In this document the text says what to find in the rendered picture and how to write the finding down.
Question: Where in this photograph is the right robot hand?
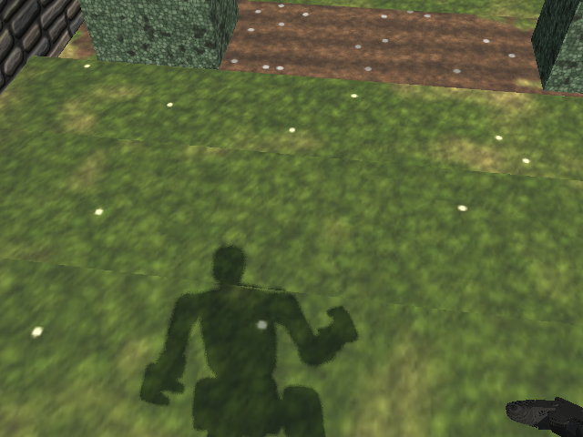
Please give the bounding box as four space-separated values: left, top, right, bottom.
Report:
506 397 583 437

